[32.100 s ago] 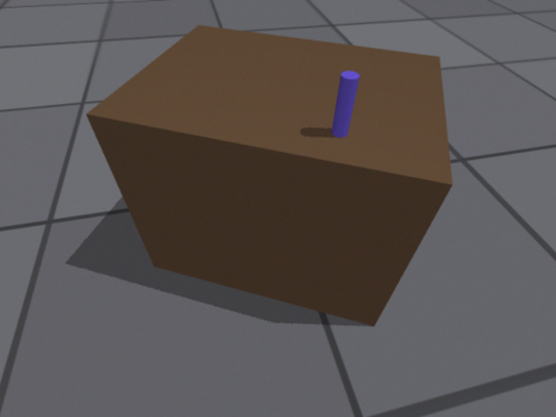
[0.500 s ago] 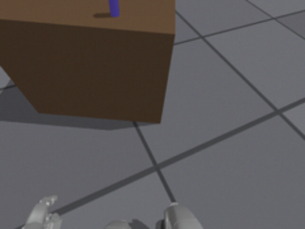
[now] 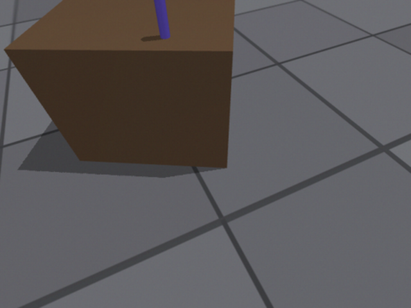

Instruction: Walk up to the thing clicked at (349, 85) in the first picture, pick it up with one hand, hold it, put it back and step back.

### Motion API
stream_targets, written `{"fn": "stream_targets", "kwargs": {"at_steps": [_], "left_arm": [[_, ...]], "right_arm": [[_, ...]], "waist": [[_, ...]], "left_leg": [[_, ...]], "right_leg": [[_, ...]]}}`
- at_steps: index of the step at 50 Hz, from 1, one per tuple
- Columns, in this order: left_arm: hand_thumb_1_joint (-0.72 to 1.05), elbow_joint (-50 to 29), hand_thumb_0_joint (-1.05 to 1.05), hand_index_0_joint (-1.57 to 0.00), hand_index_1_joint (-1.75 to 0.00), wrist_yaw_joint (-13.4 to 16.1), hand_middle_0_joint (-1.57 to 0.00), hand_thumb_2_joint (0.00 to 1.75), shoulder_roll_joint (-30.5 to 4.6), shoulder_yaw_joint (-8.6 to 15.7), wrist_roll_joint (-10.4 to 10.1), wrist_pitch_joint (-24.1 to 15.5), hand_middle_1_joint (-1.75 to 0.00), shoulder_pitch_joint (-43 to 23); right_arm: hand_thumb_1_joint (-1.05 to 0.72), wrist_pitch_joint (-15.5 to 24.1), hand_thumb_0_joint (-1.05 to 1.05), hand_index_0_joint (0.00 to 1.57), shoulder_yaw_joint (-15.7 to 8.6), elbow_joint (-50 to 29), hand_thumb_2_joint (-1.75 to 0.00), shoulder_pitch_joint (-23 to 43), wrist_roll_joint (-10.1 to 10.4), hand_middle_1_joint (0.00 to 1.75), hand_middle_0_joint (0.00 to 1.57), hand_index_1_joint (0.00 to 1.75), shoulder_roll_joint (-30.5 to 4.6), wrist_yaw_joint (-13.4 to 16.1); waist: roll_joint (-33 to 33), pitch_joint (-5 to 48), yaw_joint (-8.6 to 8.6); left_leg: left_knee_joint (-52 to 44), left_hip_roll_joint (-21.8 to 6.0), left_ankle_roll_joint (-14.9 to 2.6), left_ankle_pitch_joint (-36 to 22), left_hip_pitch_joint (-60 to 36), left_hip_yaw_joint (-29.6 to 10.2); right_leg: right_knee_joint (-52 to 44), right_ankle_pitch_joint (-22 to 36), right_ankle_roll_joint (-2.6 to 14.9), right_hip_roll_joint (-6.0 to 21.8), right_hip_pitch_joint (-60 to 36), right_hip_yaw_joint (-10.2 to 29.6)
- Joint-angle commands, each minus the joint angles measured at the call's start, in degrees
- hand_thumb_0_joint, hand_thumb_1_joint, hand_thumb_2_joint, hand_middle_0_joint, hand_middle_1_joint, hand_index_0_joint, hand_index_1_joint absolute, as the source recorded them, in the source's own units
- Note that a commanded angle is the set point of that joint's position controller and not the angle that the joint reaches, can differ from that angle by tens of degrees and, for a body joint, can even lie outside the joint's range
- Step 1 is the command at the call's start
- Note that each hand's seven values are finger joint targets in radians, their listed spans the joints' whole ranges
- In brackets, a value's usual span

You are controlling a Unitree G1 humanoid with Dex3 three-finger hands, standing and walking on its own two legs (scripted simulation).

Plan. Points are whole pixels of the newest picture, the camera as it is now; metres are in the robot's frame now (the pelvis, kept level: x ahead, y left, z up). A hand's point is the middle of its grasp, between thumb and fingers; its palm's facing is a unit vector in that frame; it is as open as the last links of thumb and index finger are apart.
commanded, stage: step back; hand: left
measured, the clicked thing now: (162, 17) +1.13 +0.24 +0.07
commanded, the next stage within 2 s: stand in 0.90 s
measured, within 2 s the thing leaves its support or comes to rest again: neither
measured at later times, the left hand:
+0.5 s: hand out of the picture +0.08 +0.25 -0.13, palm faces +0.05 -0.92 -0.40, open 7.4 cm
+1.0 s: hand out of the picture +0.14 +0.28 -0.14, palm faces +0.03 -0.93 -0.35, open 7.4 cm
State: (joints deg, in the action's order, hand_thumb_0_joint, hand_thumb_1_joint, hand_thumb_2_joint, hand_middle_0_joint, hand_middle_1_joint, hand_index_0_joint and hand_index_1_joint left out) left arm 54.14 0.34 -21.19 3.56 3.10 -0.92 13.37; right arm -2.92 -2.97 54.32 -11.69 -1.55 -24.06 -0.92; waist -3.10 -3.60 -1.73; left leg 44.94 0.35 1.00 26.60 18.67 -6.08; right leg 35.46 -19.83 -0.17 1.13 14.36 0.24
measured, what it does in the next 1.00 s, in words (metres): steps on the spot: left foot, then right foot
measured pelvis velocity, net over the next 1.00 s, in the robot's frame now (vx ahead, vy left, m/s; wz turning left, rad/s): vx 0.05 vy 0.02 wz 0.03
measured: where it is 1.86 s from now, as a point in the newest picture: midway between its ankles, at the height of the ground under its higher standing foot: outside the picture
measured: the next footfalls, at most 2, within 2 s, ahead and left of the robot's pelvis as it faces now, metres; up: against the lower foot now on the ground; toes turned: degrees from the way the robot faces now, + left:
left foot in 0.04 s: +0.03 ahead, +0.14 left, +0.00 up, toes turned -2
right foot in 0.32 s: +0.08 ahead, -0.12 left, +0.00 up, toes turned +0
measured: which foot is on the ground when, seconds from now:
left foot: up 0.00-0.02, down 0.04-0.34, up 0.36-0.60, down 0.62-1.00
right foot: down 0.00-0.08, up 0.10-0.30, down 0.32-1.00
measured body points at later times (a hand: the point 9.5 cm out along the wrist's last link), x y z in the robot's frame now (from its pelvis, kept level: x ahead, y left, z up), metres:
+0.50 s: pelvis +0.02 -0.02 +0.00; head +0.03 -0.03 +0.45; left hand +0.08 +0.30 -0.11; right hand +0.09 -0.33 -0.13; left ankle +0.02 +0.13 -0.69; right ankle +0.04 -0.12 -0.73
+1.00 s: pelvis +0.05 +0.02 +0.01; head +0.07 +0.02 +0.46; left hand +0.14 +0.33 -0.12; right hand +0.19 -0.27 -0.11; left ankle +0.06 +0.15 -0.73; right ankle +0.04 -0.12 -0.73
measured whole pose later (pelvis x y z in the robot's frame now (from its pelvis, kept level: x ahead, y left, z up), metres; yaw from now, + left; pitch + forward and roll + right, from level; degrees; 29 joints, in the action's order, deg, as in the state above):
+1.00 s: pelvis +0.05 +0.02 +0.01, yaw +2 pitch -2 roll +0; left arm 61.5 0.2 -21.2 0.5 0.2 -1.0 5.0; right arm 0.6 -0.4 61.0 -2.3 -0.6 -19.3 -0.6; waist 0.3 -3.6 -0.9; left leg 28.6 -1.7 0.9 14.0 12.4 0.0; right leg 26.9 -16.0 -1.6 1.9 8.6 -1.0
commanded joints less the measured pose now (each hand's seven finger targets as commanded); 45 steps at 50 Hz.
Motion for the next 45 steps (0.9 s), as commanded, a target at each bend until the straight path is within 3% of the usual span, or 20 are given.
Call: {"fn": "stream_targets", "kwargs": {"at_steps": [1,2,3,4,5,8,12,15,16,17,18,19,22,29,31,32,34,35,39,45], "left_arm": [[0.90,-4.7,0.00,-0.20,-0.30,0.2,-0.20,0.90,-16.3,3.9,-0.8,-0.3,-0.30,-3.3],[0.90,-5.0,0.00,-0.20,-0.30,0.1,-0.20,0.90,-13.8,2.5,-0.8,-0.1,-0.30,-2.6],[0.90,-5.1,0.00,-0.20,-0.30,0.0,-0.20,0.90,-10.3,1.5,-1.2,-0.1,-0.30,-1.1],[0.90,-6.2,0.00,-0.20,-0.30,0.0,-0.20,0.90,-8.7,1.0,-2.0,-0.1,-0.30,-4.1],[0.90,-6.0,0.00,-0.20,-0.30,0.6,-0.20,0.90,-14.3,2.6,-1.1,-0.2,-0.30,-8.7],[0.90,-4.1,0.00,-0.20,-0.30,-0.8,-0.20,0.90,-13.4,2.5,-1.9,-0.9,-0.30,-4.7],[0.90,-2.8,0.00,-0.20,-0.30,-1.4,-0.20,0.90,-12.0,2.9,-1.8,-1.2,-0.30,-4.0],[0.90,0.9,0.00,-0.20,-0.30,-0.3,-0.20,0.90,-11.5,3.2,-1.4,-1.9,-0.30,2.8],[0.90,1.3,0.00,-0.20,-0.30,0.2,-0.20,0.90,-13.5,3.9,-0.9,-2.1,-0.30,4.6],[0.90,0.8,0.00,-0.20,-0.30,0.7,-0.20,0.90,-18.1,5.0,-0.1,-2.5,-0.30,5.1],[0.90,-1.3,0.00,-0.20,-0.30,0.7,-0.20,0.90,-20.4,5.3,-0.2,-2.4,-0.30,-0.2],[0.90,-2.8,0.00,-0.20,-0.30,0.5,-0.20,0.90,-20.5,5.2,-0.4,-2.4,-0.30,-4.9],[0.90,-3.1,0.00,-0.20,-0.30,0.5,-0.20,0.90,-15.3,3.9,-1.0,-3.1,-0.30,-7.3],[0.90,-2.2,0.00,-0.20,-0.30,0.6,-0.20,0.90,-14.4,2.5,-2.2,-2.4,-0.30,-7.8],[0.90,-2.5,0.00,-0.20,-0.30,0.6,-0.20,0.90,-13.5,1.8,-2.6,-1.7,-0.30,-7.7],[0.90,-2.7,0.00,-0.20,-0.30,0.7,-0.20,0.90,-12.3,1.4,-2.7,-1.4,-0.30,-7.1],[0.90,-1.8,0.00,-0.20,-0.30,0.9,-0.20,0.90,-11.3,0.9,-3.7,-0.4,-0.30,-6.8],[0.90,-0.6,0.00,-0.20,-0.30,1.0,-0.20,0.90,-11.4,0.9,-3.3,-0.3,-0.30,-6.6],[0.90,1.3,0.00,-0.20,-0.30,1.0,-0.20,0.90,-14.1,1.3,-2.8,-1.4,-0.30,-5.5],[0.90,4.0,0.00,-0.20,-0.30,0.6,-0.20,0.90,-10.0,-1.0,-3.5,-1.1,-0.30,-8.0]], "right_arm": [[-0.90,4.2,0.00,0.20,-2.9,-3.6,-0.90,2.0,-0.4,0.30,0.20,0.30,-7.2,0.4],[-0.90,4.7,0.00,0.20,-3.8,-2.4,-0.90,-0.1,-0.7,0.30,0.20,0.30,-8.2,0.8],[-0.90,5.2,0.00,0.20,-4.7,-1.6,-0.90,-2.7,-1.3,0.30,0.20,0.30,-10.4,1.1],[-0.90,5.2,0.00,0.20,-5.6,-2.0,-0.90,-2.7,-1.3,0.30,0.20,0.30,-16.3,1.0],[-0.90,5.1,0.00,0.20,-6.2,-1.8,-0.90,-3.1,-0.5,0.30,0.20,0.30,-19.3,0.8],[-0.90,5.2,0.00,0.20,-4.2,-3.1,-0.90,2.5,-0.9,0.30,0.20,0.30,-12.3,0.7],[-0.90,4.8,0.00,0.20,-4.5,-3.0,-0.90,2.3,-0.8,0.30,0.20,0.30,-13.0,0.6],[-0.90,3.6,0.00,0.20,-2.6,-4.3,-0.90,5.6,0.2,0.30,0.20,0.30,-8.2,0.5],[-0.90,3.4,0.00,0.20,-1.6,-4.7,-0.90,4.5,0.3,0.30,0.20,0.30,-5.4,0.8],[-0.90,3.5,0.00,0.20,-0.7,-5.5,-0.90,2.9,0.6,0.30,0.20,0.30,-2.3,1.2],[-0.90,3.1,0.00,0.20,-1.9,-4.0,-0.90,2.1,0.1,0.30,0.20,0.30,-6.6,1.8],[-0.90,3.1,0.00,0.20,-2.9,-2.4,-0.90,-0.8,0.0,0.30,0.20,0.30,-9.6,1.9],[-0.90,3.5,0.00,0.20,-2.4,-0.1,-0.90,-2.0,0.6,0.30,0.20,0.30,-8.5,1.3],[-0.90,4.0,0.00,0.20,-1.9,1.3,-0.90,-1.6,0.0,0.30,0.20,0.30,-6.4,1.3],[-0.90,4.3,0.00,0.20,-2.4,2.6,-0.90,-2.5,-0.1,0.30,0.20,0.30,-7.0,1.8],[-0.90,4.5,0.00,0.20,-3.0,2.5,-0.90,-1.9,-0.4,0.30,0.20,0.30,-9.1,2.1],[-0.90,4.5,0.00,0.20,-2.8,0.7,-0.90,4.1,0.1,0.30,0.20,0.30,-13.2,2.1],[-0.90,4.3,0.00,0.20,-2.7,0.8,-0.90,6.1,0.3,0.30,0.20,0.30,-13.0,1.9],[-0.90,4.0,0.00,0.20,-1.1,1.1,-0.90,8.5,0.6,0.30,0.20,0.30,-8.6,2.0],[-0.90,4.4,0.00,0.20,-0.4,3.5,-0.90,8.5,1.2,0.30,0.20,0.30,-8.5,1.4]], "waist": [[14.2,2.2,0.08],[10.5,4.3,1.10],[2.4,7.0,1.97],[-7.9,4.9,3.02],[-5.4,1.4,5.00],[-4.8,-2.4,1.16],[-8.3,-1.5,1.97],[-3.5,2.2,-2.72],[2.9,2.8,-3.54],[14.3,2.5,-3.57],[9.4,1.2,-2.48],[8.4,-1.6,-0.47],[7.0,-1.3,0.80],[12.1,3.7,1.60],[9.5,5.5,2.39],[5.2,7.3,2.05],[-3.1,8.2,0.39],[-4.0,6.9,-0.07],[-0.7,9.1,-0.05],[0.5,8.9,1.53]], "left_leg": [[-23.5,1.8,-0.48,-4.0,-4.5,7.4],[-26.6,1.1,-1.48,-9.5,-13.2,4.2],[-28.1,-6.5,-3.88,-7.8,-21.7,-8.7],[-31.7,-17.5,-10.08,5.0,-21.5,-25.9],[-32.7,-21.8,-16.06,11.1,-11.3,-29.8],[-30.2,-13.4,-11.54,5.2,-8.8,-13.6],[-28.5,-11.5,-10.39,0.9,-0.6,-9.5],[-15.9,-6.2,-6.24,0.3,6.6,-1.8],[-7.5,-2.7,-4.64,1.8,11.7,-0.1],[3.7,4.5,-2.22,6.0,18.3,0.5],[8.8,1.2,-1.74,7.3,13.6,-1.9],[10.2,-1.2,-1.46,6.7,10.1,-2.0],[6.8,-2.4,-1.61,0.6,8.0,-2.7],[-11.6,-0.9,-0.98,-8.0,-2.8,7.0],[-18.9,-0.8,-1.83,-21.8,-9.2,6.7],[-18.4,-5.0,-3.53,-30.9,-12.2,1.6],[-20.4,-15.2,-11.19,-30.3,-5.2,-9.7],[-20.3,-15.9,-11.82,-29.4,-2.0,-9.6],[-14.1,-7.0,-3.74,-30.7,-3.4,1.1],[-19.9,-8.4,-3.77,-30.8,-10.0,-0.7]], "right_leg": [[-7.4,3.5,8.73,10.6,-3.7,10.4],[-1.2,8.3,6.58,8.7,0.7,8.1],[9.1,5.9,3.84,4.6,9.9,4.3],[15.4,-10.9,1.57,-2.4,22.2,-3.4],[18.0,-14.4,1.56,1.9,18.3,2.8],[13.9,-8.6,2.19,2.7,15.6,2.2],[3.7,-4.6,1.21,0.2,3.0,-1.6],[-8.9,4.4,1.20,-2.6,-12.0,-3.9],[-12.3,0.9,2.06,1.4,-16.0,4.0],[-21.4,-10.4,5.66,14.1,-15.3,25.2],[-24.9,-22.2,10.98,21.9,-5.5,31.8],[-23.9,-23.1,14.34,23.2,1.0,33.1],[-19.5,-3.8,10.88,15.8,-1.0,17.7],[-7.6,29.5,7.97,11.9,-2.6,4.5],[-1.5,31.3,4.82,9.5,-1.3,2.4],[1.3,27.3,3.18,7.5,1.1,1.2],[4.5,3.7,0.72,0.4,-1.0,-1.7],[1.6,-1.3,1.05,0.6,-4.4,-1.1],[-6.7,21.2,2.62,6.1,-8.7,4.3],[-10.1,19.4,1.73,5.3,-6.9,3.0]]}}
